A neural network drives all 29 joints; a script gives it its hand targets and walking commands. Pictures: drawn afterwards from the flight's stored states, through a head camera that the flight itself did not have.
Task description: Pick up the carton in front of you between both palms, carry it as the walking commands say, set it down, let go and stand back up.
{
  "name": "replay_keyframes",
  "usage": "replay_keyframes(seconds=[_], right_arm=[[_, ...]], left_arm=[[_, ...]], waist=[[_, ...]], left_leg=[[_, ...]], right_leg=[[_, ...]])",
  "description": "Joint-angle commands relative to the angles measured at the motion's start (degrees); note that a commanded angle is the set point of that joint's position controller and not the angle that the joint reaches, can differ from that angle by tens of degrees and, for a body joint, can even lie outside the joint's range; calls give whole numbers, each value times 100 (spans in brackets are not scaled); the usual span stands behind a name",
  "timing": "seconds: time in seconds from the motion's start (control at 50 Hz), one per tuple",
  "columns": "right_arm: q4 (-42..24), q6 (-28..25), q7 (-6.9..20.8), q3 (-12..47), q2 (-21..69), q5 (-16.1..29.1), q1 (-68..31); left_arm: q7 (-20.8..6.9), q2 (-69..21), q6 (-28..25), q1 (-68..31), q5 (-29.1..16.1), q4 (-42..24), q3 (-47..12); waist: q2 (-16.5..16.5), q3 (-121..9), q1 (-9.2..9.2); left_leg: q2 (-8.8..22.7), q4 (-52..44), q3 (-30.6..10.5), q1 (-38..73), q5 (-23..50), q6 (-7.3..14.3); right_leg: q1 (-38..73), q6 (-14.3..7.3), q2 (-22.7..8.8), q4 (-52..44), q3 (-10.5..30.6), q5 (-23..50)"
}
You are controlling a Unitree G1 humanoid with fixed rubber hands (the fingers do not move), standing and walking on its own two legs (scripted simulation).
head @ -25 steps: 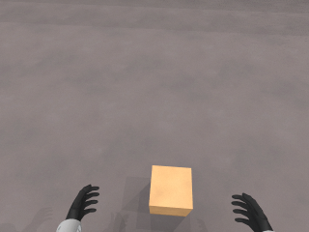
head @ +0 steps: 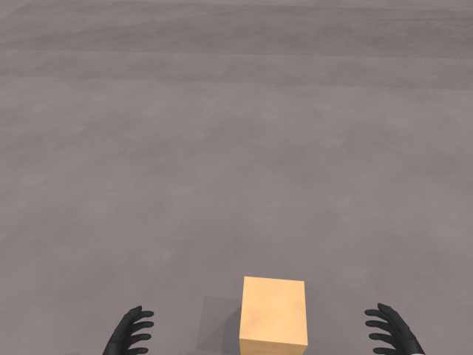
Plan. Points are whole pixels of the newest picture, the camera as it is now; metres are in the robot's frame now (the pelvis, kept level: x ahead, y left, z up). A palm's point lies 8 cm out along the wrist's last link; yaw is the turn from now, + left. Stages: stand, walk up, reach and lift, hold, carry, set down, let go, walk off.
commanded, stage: stand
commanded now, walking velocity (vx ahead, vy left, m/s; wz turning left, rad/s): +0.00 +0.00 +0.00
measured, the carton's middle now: (271, 319) +0.39 -0.07 -0.65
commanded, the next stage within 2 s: none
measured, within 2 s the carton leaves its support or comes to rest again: neither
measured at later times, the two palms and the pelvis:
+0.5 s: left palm out of the picture +0.12 +0.28 -0.08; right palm out of the picture +0.15 -0.30 -0.10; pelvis +0.01 -0.02 +0.00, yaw +2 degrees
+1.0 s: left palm out of the picture +0.10 +0.28 -0.09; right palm out of the picture +0.11 -0.32 -0.10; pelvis +0.00 -0.03 +0.01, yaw +2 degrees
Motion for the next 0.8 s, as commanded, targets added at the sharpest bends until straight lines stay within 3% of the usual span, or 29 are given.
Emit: replay_keyframes(seconds=[0.0,0.08,0.18,0.3,0.54,0.78], right_arm=[[248,-445,-279,-316,-1116,-14,-397],[589,-935,-321,-268,-1033,-85,-337],[989,-1108,-286,-244,-1172,-80,-338],[1375,-1204,-341,-207,-1350,-85,-236],[1889,-1272,-377,-104,-1487,-39,-193],[2289,-1303,-384,-39,-1596,-13,-229]], left_arm=[[228,1250,-235,-184,220,325,398],[305,1207,-453,-307,271,578,347],[267,1269,-570,-402,238,969,328],[316,1462,-619,-394,215,1321,328],[322,1645,-674,-499,157,1846,285],[298,1723,-684,-658,123,2272,245]], waist=[[319,-337,97],[47,-463,52],[-104,-793,34],[-157,-827,23],[-102,-761,41],[-91,-625,49]], left_leg=[[249,-293,-101,-1265,1337,-306],[346,-384,-364,-1032,409,-194],[405,-252,-394,-794,1251,-181],[461,-261,-448,-639,1668,-170],[514,-386,-511,-605,1880,-156],[566,-655,-552,-579,1653,-126]], right_leg=[[22,78,-354,11,-16,1107],[-425,-35,-415,-184,220,173],[-252,-89,-488,-110,275,948],[-90,-126,-567,-128,335,1311],[239,-199,-661,-239,433,1687],[352,-214,-695,-485,490,1478]])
